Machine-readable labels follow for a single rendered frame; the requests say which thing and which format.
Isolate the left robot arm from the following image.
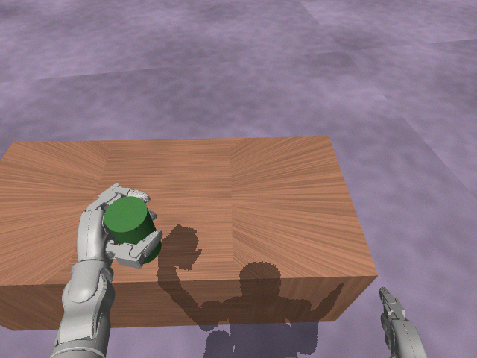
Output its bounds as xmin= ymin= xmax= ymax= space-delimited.
xmin=49 ymin=260 xmax=115 ymax=358

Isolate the can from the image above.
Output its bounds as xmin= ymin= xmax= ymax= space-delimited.
xmin=104 ymin=196 xmax=162 ymax=264

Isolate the right robot hand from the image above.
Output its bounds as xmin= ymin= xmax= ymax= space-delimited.
xmin=379 ymin=287 xmax=428 ymax=358

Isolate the left robot hand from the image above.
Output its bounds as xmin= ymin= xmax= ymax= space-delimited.
xmin=77 ymin=183 xmax=162 ymax=269

